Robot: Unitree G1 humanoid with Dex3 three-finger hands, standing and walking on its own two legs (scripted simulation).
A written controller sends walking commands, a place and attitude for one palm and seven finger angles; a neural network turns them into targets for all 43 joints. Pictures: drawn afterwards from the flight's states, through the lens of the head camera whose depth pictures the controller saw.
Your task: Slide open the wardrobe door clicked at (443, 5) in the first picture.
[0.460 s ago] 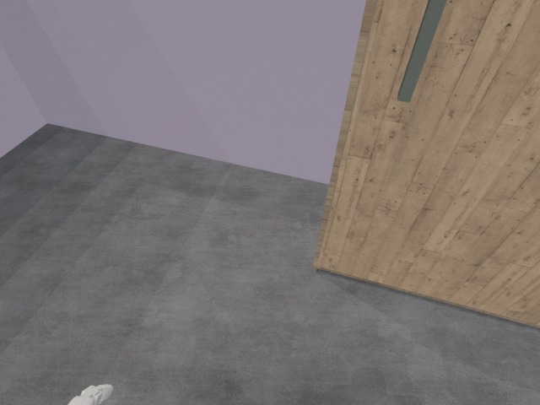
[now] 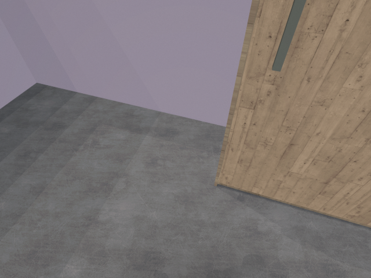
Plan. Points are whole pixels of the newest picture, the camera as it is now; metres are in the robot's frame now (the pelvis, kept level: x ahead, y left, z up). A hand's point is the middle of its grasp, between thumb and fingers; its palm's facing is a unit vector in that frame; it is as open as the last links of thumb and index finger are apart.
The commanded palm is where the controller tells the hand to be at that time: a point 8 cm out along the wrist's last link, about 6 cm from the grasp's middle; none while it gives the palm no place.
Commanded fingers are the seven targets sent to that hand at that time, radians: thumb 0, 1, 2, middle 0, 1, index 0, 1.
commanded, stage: stand and wait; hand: left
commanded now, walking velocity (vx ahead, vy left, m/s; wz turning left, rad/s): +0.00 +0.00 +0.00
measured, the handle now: (293, 16) +0.73 -0.25 +0.25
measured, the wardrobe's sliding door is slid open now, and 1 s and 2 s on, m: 0.00 0.00 0.00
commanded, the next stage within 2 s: look at it before walking up in 0.36 s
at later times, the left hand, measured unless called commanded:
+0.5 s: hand out of the picture +0.07 +0.24 -0.15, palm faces -0.04 -0.94 -0.34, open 7.4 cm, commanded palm none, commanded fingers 0.00 0.90 0.90 -0.20 -0.30 -0.20 -0.30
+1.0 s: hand out of the picture +0.08 +0.25 -0.15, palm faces -0.03 -0.94 -0.33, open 7.4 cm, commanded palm none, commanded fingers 0.00 0.90 0.90 -0.20 -0.30 -0.20 -0.30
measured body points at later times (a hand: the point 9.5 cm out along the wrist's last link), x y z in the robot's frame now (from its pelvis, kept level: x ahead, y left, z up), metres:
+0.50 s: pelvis -0.01 +0.00 +0.00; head -0.01 -0.01 +0.45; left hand +0.07 +0.29 -0.13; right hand +0.06 -0.30 -0.13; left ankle +0.00 +0.13 -0.74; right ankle +0.00 -0.12 -0.74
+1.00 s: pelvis +0.00 +0.00 +0.00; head +0.00 +0.00 +0.45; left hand +0.08 +0.29 -0.13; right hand +0.08 -0.30 -0.13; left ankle +0.00 +0.13 -0.74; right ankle +0.00 -0.12 -0.74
